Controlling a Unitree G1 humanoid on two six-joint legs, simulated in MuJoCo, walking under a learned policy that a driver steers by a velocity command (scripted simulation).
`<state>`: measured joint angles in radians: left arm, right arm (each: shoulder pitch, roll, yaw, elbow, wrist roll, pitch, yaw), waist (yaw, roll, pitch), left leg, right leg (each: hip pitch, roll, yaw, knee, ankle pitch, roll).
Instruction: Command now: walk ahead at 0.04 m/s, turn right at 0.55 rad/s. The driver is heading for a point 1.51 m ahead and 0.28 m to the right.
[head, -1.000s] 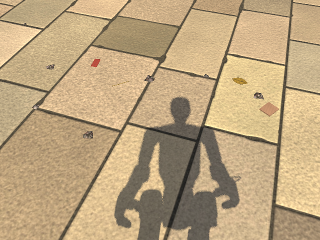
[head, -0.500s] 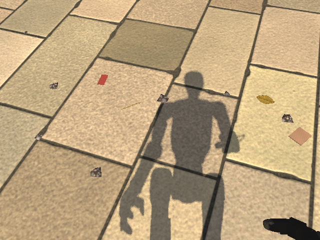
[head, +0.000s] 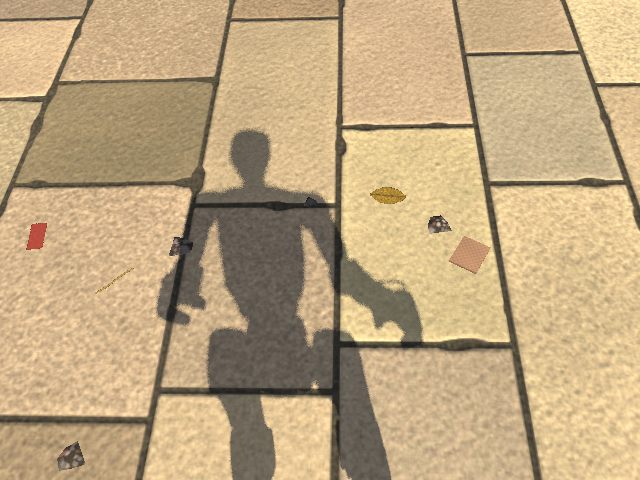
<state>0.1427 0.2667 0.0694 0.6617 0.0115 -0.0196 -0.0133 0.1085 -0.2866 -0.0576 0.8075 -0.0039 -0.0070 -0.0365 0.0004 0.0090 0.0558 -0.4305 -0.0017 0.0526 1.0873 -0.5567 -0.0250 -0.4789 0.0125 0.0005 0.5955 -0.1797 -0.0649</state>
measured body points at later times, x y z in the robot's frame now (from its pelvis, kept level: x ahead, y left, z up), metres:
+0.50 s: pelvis +0.02 +0.05 +0.01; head +0.04 +0.06 +0.46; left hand +0.25 +0.28 -0.08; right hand +0.04 -0.26 -0.08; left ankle +0.04 +0.16 -0.73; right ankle -0.01 -0.08 -0.64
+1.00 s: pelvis +0.01 +0.01 +0.01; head +0.01 +0.00 +0.46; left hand +0.27 +0.14 -0.08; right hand -0.01 -0.28 -0.11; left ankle +0.06 +0.15 -0.73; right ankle -0.04 -0.09 -0.73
